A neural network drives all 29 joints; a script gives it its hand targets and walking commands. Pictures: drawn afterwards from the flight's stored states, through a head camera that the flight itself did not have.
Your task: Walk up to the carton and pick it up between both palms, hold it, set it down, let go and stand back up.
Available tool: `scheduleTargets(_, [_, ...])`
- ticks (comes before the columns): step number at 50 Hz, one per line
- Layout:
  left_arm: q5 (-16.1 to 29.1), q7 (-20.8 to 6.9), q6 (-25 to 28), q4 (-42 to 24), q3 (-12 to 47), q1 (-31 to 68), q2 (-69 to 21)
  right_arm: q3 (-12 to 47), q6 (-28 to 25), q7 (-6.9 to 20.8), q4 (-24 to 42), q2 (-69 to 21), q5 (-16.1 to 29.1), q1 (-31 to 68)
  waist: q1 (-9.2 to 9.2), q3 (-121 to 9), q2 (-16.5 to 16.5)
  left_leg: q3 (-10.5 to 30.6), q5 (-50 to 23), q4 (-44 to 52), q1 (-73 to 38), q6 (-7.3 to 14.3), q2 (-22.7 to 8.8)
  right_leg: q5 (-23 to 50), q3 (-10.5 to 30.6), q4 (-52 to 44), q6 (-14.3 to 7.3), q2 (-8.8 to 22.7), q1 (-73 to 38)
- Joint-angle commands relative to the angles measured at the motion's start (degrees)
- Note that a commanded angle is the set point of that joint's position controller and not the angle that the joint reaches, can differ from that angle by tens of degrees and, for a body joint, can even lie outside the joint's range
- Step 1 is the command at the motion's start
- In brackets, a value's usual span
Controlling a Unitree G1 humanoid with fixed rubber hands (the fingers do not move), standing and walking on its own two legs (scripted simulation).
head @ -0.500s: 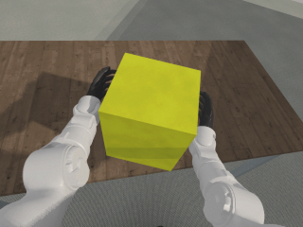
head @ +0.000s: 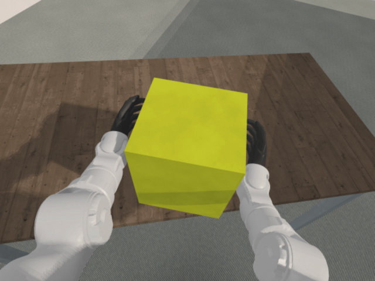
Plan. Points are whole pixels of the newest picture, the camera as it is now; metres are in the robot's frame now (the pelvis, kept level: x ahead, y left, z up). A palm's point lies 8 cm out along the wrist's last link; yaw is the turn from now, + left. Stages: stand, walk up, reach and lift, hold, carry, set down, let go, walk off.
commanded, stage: reach and lift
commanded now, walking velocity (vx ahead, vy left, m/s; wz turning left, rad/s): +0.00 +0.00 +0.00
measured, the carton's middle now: (188, 152) +0.41 -0.04 +0.00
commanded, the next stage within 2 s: none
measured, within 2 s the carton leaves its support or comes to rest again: leaves its support in 0.24 s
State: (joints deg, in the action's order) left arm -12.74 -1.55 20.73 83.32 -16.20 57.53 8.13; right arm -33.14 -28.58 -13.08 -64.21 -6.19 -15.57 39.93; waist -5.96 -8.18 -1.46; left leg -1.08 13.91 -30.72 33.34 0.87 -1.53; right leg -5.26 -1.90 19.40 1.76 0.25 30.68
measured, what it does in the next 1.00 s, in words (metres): stands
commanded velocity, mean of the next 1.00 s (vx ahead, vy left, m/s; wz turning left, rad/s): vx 0.00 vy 0.00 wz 0.00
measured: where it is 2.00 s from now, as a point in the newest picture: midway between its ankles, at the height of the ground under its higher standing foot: outside the picture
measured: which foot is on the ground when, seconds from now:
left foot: down 0.00-1.00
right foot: down 0.00-1.00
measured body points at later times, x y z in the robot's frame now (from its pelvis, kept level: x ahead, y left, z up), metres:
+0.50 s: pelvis -0.01 +0.00 +0.00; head +0.03 +0.02 +0.45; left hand +0.44 +0.12 +0.07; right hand +0.38 -0.18 +0.06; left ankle -0.01 +0.09 -0.73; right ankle +0.03 -0.15 -0.73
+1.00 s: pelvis -0.01 -0.02 +0.01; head -0.03 +0.00 +0.46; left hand +0.41 +0.12 +0.12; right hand +0.38 -0.19 +0.13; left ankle -0.01 +0.09 -0.73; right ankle +0.03 -0.15 -0.74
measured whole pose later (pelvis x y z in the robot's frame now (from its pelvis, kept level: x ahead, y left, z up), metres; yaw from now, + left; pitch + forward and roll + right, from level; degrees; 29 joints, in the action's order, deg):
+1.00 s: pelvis -0.01 -0.02 +0.01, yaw +1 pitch +6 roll -2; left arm 0.3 4.9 -9.9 57.5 -4.0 47.7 5.7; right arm -14.6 9.2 -11.4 -43.0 0.8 4.2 38.3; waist -2.7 -9.7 0.9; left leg -1.1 12.2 -26.6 20.6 0.8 -1.5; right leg -5.7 -1.9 19.4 1.0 0.2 19.9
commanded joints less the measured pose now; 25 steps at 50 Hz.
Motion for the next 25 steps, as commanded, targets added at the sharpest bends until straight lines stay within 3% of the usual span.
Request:
scheduleTargets(1, [-0.8,-4.5,2.7,-3.6,12.2,25.1,-38.6,26.1,-0.5,8.6,8.4,-31.5,-3.6,39.2,1.62,-37.0,-1.7,-1.5,-23.7,2.8,-22.3,-5.2,1.6,19.6,-3.5,0.7,-3.6,-3.3,-23.5])
scheduleTargets(3, [0.7,-3.7,1.9,-6.0,15.1,24.6,-40.5,26.7,1.7,8.8,7.1,-32.0,-2.1,36.8,0.47,-35.3,-3.0,-1.0,-23.1,4.0,-23.4,-5.8,1.2,18.4,-4.1,0.0,-3.8,-3.5,-22.9])
scheduleTargets(4, [2.3,-3.7,2.1,-7.5,16.2,29.2,-40.5,26.2,1.3,8.7,8.5,-31.3,-1.5,38.7,-0.18,-37.4,-4.1,-0.9,-22.7,3.4,-23.2,-5.8,1.2,17.8,-3.6,0.6,-3.9,-3.4,-22.6])
scheduleTargets(5, [2.2,-3.4,1.9,-8.3,16.8,27.7,-41.4,28.8,2.3,9.3,10.9,-32.1,-1.1,40.4,1.06,-39.1,-3.6,-0.4,-21.9,3.7,-24.2,-5.2,1.3,15.4,-3.6,0.4,-3.8,-3.8,-21.4])
scheduleTargets(7, [2.5,-3.5,1.9,-8.2,15.1,28.9,-39.5,28.6,3.7,9.5,10.8,-32.8,-1.2,40.7,0.7,-36.2,-2.1,-1.8,-18.0,4.6,-20.9,-4.5,2.1,16.8,-2.8,0.8,-3.3,-2.7,-24.8])
scheduleTargets(8, [3.4,-3.3,1.6,-8.0,16.5,27.6,-40.9,29.3,3.9,9.5,14.9,-32.6,0.4,42.8,0.24,-37.6,-2.2,-1.0,-17.1,4.9,-20.8,-4.5,2.2,15.3,-2.8,0.7,-3.2,-2.9,-24.3])
scheduleTargets(9, [3.4,-3.5,1.4,-8.8,15.6,29.6,-39.9,29.1,5.4,9.8,12.7,-33.4,-0.3,42.1,0.58,-37.9,-2.1,-1.5,-12.7,5.7,-19.6,-3.7,2.5,12.5,-2.3,1.1,-3.2,-2.6,-23.9])
scheduleTargets(10, [4.4,-3.0,1.9,-9.9,17.9,29.2,-41.2,29.7,5.2,10.0,16.0,-33.1,0.1,44.0,0.14,-39.7,-2.6,-0.6,-13.0,5.3,-19.5,-3.8,2.3,12.0,-2.5,1.5,-3.3,-2.7,-22.9])
scheduleTargets(12, [5.1,-2.8,1.3,-10.8,18.5,28.9,-41.8,32.8,6.8,10.2,16.2,-34.6,1.5,43.6,0.4,-38.5,-1.7,-1.1,-11.8,5.7,-18.3,-3.4,2.4,11.2,-2.2,2.1,-3.1,-2.3,-23.8])
scheduleTargets(13, [6.9,-2.6,1.2,-14.2,20.1,33.2,-42.2,32.8,7.8,10.4,16.1,-34.6,1.9,45.2,-0.34,-39.1,-3.8,-0.4,-13.5,5.1,-18.7,-4.1,2.0,11.9,-2.2,2.7,-3.1,-2.3,-22.9])
scheduleTargets(14, [7.2,-2.7,0.5,-13.7,19.9,31.4,-42.2,34.0,9.4,10.7,15.0,-35.0,2.7,41.1,-0.28,-36.9,-2.2,-0.9,-12.2,5.6,-20.1,-3.5,2.5,10.9,-1.9,2.0,-3.3,-2.3,-24.2])
scheduleTargets(15, [6.3,-2.4,0.3,-14.1,18.8,29.3,-43.4,33.3,10.4,10.6,14.4,-35.0,2.4,40.5,-1.51,-35.5,-2.3,-1.1,-10.7,6.7,-20.3,-3.5,2.9,9.4,-2.4,1.8,-2.9,-2.2,-24.0])
scheduleTargets(16, [6.8,-2.6,0.2,-16.2,19.0,34.6,-42.3,34.9,10.8,10.7,14.5,-35.5,3.0,43.2,0.07,-36.3,-4.3,-0.7,-12.4,5.9,-19.4,-3.6,2.5,10.7,-1.6,2.9,-2.8,-2.1,-24.3])
scheduleTargets(17, [7.5,-2.2,0.2,-17.9,20.3,31.0,-42.5,36.8,11.1,10.6,16.8,-35.6,3.7,42.4,-0.11,-38.1,-3.9,-0.6,-14.6,5.4,-20.2,-3.8,2.7,12.5,-1.5,3.0,-2.8,-2.3,-24.9])
scheduleTargets(18, [6.6,-2.2,-1.2,-15.4,20.6,27.6,-44.3,37.0,12.2,10.5,17.4,-35.5,4.7,42.0,-0.54,-37.5,-3.8,-0.4,-14.4,5.6,-21.5,-4.0,2.8,12.1,-2.0,2.4,-2.9,-2.7,-24.7])
scheduleTargets(19, [8.7,-1.7,-0.3,-21.5,22.9,33.7,-45.6,39.2,12.2,11.1,17.8,-36.5,5.4,43.8,-0.7,-41.0,-5.0,0.5,-18.5,4.2,-22.9,-4.7,2.3,12.9,-2.2,3.5,-2.9,-2.9,-23.4])
scheduleTargets(20, [9.8,-1.4,-1.6,-22.3,24.3,31.4,-47.9,39.5,13.6,11.1,17.9,-35.3,6.7,40.5,-1.37,-39.8,-6.2,1.2,-20.6,4.0,-24.9,-5.3,2.3,12.3,-2.2,2.4,-3.5,-3.2,-22.3])
scheduleTargets(21, [10.0,-1.1,-2.5,-21.9,24.0,30.9,-47.9,39.8,14.3,11.1,19.0,-34.6,8.3,41.7,-0.72,-39.8,-7.5,0.7,-21.4,3.6,-26.6,-5.9,2.5,11.4,-2.4,2.2,-3.4,-3.3,-21.5])
scheduleTargets(22, [10.7,-1.2,-2.7,-22.4,23.9,33.5,-47.8,39.9,15.2,11.3,17.5,-34.7,7.5,41.1,-0.84,-40.4,-7.0,1.4,-21.9,3.2,-25.9,-5.9,1.9,9.6,-2.6,2.6,-3.5,-3.6,-19.7])
scheduleTargets(23, [10.7,-1.1,-3.6,-22.0,23.5,32.5,-47.0,41.3,16.2,11.5,19.5,-34.6,8.8,42.6,-0.19,-38.4,-6.6,0.8,-20.4,3.1,-25.1,-5.4,2.7,9.7,-2.0,2.3,-3.1,-3.5,-21.2])
scheduleTargets(24, [11.8,-0.6,-4.3,-24.7,25.9,30.9,-49.4,44.1,17.1,11.8,23.3,-35.1,10.5,43.1,-0.21,-41.5,-6.6,2.0,-23.5,3.1,-28.0,-5.8,2.5,10.8,-2.6,2.5,-3.1,-4.0,-21.2])
scheduleTargets(25, [11.2,-0.8,-5.1,-25.5,25.1,29.5,-48.5,45.0,18.2,11.4,22.8,-35.9,11.0,42.4,1.05,-39.7,-5.9,1.2,-22.4,3.2,-27.1,-5.2,2.5,10.1,-1.6,2.4,-2.9,-3.6,-22.2])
